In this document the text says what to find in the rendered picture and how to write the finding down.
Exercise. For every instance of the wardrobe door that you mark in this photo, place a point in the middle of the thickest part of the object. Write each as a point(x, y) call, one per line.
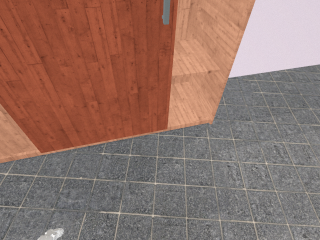
point(12, 139)
point(78, 72)

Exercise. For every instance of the robot left hand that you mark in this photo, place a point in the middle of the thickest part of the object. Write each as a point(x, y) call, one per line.
point(52, 234)

